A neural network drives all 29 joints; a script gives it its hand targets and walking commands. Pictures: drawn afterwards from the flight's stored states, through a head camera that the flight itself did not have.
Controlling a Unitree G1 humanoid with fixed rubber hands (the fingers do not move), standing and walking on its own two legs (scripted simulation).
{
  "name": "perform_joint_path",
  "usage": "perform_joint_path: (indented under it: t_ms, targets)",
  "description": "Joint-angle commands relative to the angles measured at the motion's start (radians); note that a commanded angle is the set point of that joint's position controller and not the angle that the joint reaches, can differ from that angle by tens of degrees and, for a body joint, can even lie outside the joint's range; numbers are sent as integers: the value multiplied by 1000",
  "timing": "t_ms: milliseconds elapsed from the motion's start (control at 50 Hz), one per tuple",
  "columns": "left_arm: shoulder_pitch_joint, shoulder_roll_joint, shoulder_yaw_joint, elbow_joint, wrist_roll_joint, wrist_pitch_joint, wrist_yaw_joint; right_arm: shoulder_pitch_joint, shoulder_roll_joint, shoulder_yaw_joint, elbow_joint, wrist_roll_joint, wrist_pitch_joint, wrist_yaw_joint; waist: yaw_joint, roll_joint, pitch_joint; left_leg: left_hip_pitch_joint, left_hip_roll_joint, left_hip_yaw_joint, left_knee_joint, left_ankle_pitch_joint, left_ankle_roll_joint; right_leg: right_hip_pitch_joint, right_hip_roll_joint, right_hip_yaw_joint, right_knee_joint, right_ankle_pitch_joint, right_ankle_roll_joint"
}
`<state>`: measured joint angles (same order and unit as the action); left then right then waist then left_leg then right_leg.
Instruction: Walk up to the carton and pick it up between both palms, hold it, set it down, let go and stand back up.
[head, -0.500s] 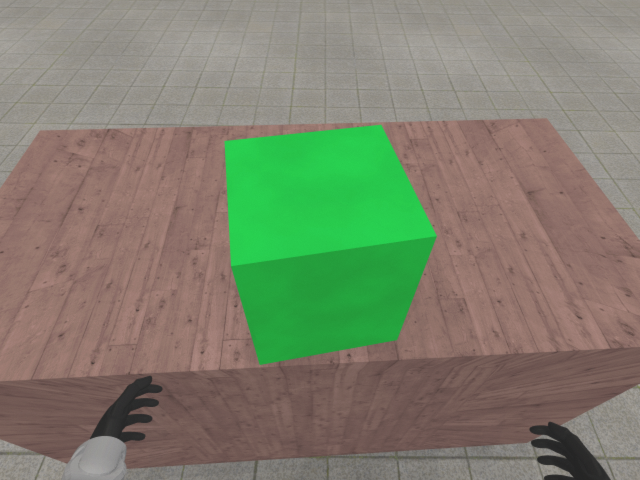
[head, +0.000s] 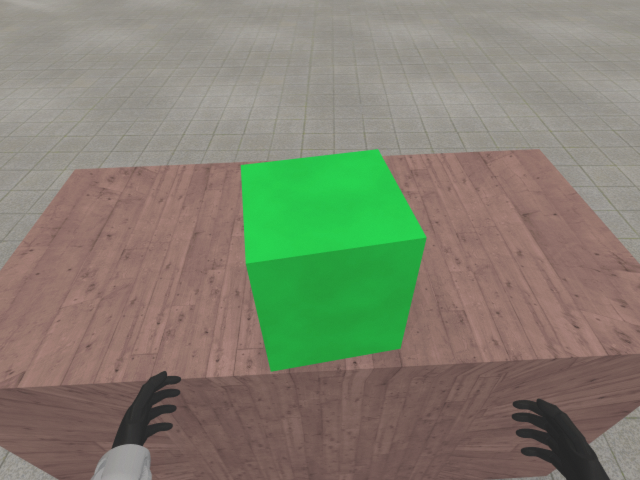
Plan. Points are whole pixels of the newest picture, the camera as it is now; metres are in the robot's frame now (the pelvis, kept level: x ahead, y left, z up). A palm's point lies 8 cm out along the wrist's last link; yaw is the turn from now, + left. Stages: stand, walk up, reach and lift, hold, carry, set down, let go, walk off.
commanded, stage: reach and lift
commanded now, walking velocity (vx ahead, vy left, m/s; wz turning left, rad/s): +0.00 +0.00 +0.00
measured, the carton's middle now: (324, 261) +0.43 +0.03 +0.04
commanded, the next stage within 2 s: none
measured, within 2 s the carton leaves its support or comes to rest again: neither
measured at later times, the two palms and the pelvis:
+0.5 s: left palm (142, 414) +0.20 +0.23 +0.04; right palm (565, 426) +0.20 -0.24 +0.03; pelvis +0.02 -0.01 +0.00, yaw +1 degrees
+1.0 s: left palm (168, 354) +0.26 +0.21 +0.06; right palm (536, 352) +0.28 -0.23 +0.05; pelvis +0.03 -0.01 +0.01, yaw +1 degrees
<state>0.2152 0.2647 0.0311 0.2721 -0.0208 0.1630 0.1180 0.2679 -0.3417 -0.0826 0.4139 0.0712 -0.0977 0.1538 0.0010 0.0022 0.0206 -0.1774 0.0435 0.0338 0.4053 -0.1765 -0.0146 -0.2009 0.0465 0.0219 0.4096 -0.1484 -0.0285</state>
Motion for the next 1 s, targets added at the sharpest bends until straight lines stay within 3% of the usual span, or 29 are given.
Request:
perform_joint_path:
  t_ms: [0, 20, 40, 80, 100, 120, 140, 200, 280, 320, 360, 380, 400, 480, 520, 540, 560, 580, 640, 700, 760, 780, 820, 840, 860, 880, 920, 940, 980]
  targets:
    - [-12, 32, 67, -239, -94, -58, -16, 41, -16, 13, -410, 159, -3, -35, 45, -267, -102, 291, -126, 8, 8, 15, 36, -227, -199, 116, -282, -429, -54]
    - [-9, 33, 89, -226, -82, -68, -12, 59, -9, 37, -416, 161, 2, -38, 73, -238, -107, 294, -124, 4, -9, 30, 37, -230, -192, 121, -281, -418, -53]
    - [3, 49, 91, -238, -93, -68, -19, 76, -8, 44, -426, 158, 18, -49, 65, -245, -77, 264, -127, 13, -20, 34, 36, -215, -188, 116, -280, -386, -36]
    - [8, 54, 66, -241, -96, -86, -14, 71, -11, 27, -410, 145, 31, -52, 65, -160, -75, 133, -100, 20, -111, -31, 31, -42, -131, 81, -237, -284, 5]
    - [46, 15, 61, -242, -84, -85, -8, 95, -6, 57, -387, 156, 39, -44, 80, -117, -25, 103, -88, 22, -135, -14, 24, -9, -119, 73, -237, -244, 0]
    - [66, 2, 39, -287, -82, -86, 5, 90, -43, 1, -376, 155, 37, -32, 65, -84, -42, 117, -68, 9, -160, -38, 14, 6, -86, 49, -215, -223, -7]
    - [112, -27, 24, -296, -73, -82, 18, 87, -71, -2, -379, 163, 40, -17, 73, -9, -35, 56, -35, -15, -196, 18, 3, 79, -42, 27, -172, -103, -14]
    - [231, -50, -4, -368, -67, -116, 7, 203, -89, 11, -377, 206, 5, -21, 41, -26, -130, 138, -52, -11, -127, 289, -16, 150, -15, 17, -145, 181, -18]
    - [179, -63, -50, -474, -90, -187, 20, 156, -41, 44, -479, 218, -71, -19, 67, 8, -180, 152, -62, -10, -101, 311, -27, 143, -9, 26, -148, 166, -21]
    - [140, -69, -64, -512, -121, -225, 30, 88, -27, 39, -558, 225, -106, -18, 78, -16, -174, 82, -60, -8, -98, 272, -21, 152, -17, 26, -140, 142, -19]
    - [148, -62, -74, -505, -131, -254, 36, 113, -17, 46, -554, 226, -126, -20, 80, -29, -165, 107, -59, -7, -95, 261, -14, 128, -16, 21, -137, 130, -17]
    - [123, -80, -85, -488, -126, -252, 38, 106, -34, 51, -492, 231, -111, -18, 80, -7, -109, 92, -53, -12, -116, 187, -19, 107, -18, 21, -149, 57, -25]
    - [155, -80, -92, -465, -138, -246, 35, 119, -31, 35, -491, 223, -108, -16, 76, -28, -104, 96, -46, -7, -124, 144, -11, 98, -18, 21, -154, 33, -26]
    - [149, -90, -87, -417, -98, -209, 37, 102, -68, 33, -425, 243, -82, -10, 65, 31, -54, 97, -37, -23, -157, 96, -22, 98, -7, 12, -162, -27, -45]
    - [105, -96, -110, -436, -101, -187, 37, 64, -80, 17, -473, 239, -58, -12, 48, 1, -32, 64, -23, -41, -180, 30, -21, 91, -3, 11, -160, -53, -45]
    - [77, -88, -92, -444, -93, -175, 37, 28, -50, 51, -504, 246, -46, -13, 76, 10, -31, 51, -35, -22, -170, 25, -12, 110, -23, 42, -165, -53, -41]
    - [14, -83, -98, -444, -113, -163, 36, -33, -57, 52, -534, 243, -41, -14, 81, -14, -68, 38, -41, -16, -178, -14, -6, 119, -24, 43, -169, -85, -41]
    - [-13, -83, -77, -431, -108, -152, 44, -60, -46, 45, -520, 238, -28, -13, 85, 4, -35, 6, -38, -19, -198, -84, -5, 105, -34, 57, -172, -140, -44]
    - [-113, -72, -92, -532, -137, -135, 70, -145, -51, 18, -583, 234, -1, -17, 86, 0, -72, -49, -34, -16, -202, -157, 3, 106, -46, 79, -164, -180, -36]
    - [-183, -69, -85, -523, -146, -85, 86, -211, -85, -15, -570, 236, 35, -20, 80, -12, -90, -55, -30, -21, -208, -174, 5, 111, -42, 79, -155, -175, -40]
    - [-174, -75, -52, -533, -126, -15, 80, -172, -76, 7, -515, 239, 90, -47, 67, -31, -85, -51, -39, -9, -197, -82, -2, 156, -51, 94, -168, -111, -30]
    - [-161, -70, -20, -564, -116, 8, 74, -143, -75, 28, -497, 256, 109, -52, 62, 11, -94, -8, -41, -1, -178, -22, -11, 154, -61, 109, -164, -68, -24]
    - [-161, -75, 1, -524, -103, 59, 61, -171, -106, 16, -463, 257, 137, -61, 65, -4, -70, 17, -44, -5, -182, 17, -14, 138, -38, 75, -156, -33, -27]
    - [-209, -65, 1, -558, -91, 92, 59, -229, -117, 31, -448, 260, 155, -66, 55, 28, -97, 35, -42, -8, -174, 48, -21, 154, -39, 76, -156, -6, -32]
    - [-185, -80, 27, -571, -79, 110, 56, -234, -114, 32, -500, 268, 162, -72, 69, 2, -111, 44, -37, -14, -172, 79, -21, 171, -30, 63, -154, 18, -30]
    - [-208, -78, 24, -606, -82, 122, 54, -222, -129, 12, -485, 270, 170, -77, 60, 36, -143, 78, -42, -10, -151, 142, -30, 164, -24, 58, -140, 72, -34]
    - [-183, -86, 37, -690, -93, 156, 55, -221, -146, 21, -563, 293, 172, -90, 73, 36, -179, 110, -41, -12, -132, 280, -36, 203, -10, 47, -123, 193, -30]
    - [-197, -71, 44, -724, -99, 161, 52, -244, -148, 18, -600, 300, 172, -104, 57, 41, -217, 134, -48, -11, -104, 344, -47, 206, -6, 45, -118, 250, -29]
    - [-216, -69, 69, -769, -107, 184, 46, -274, -133, 45, -649, 315, 176, -115, 76, 41, -256, 129, -52, -11, -85, 420, -47, 237, -5, 49, -109, 320, -18]
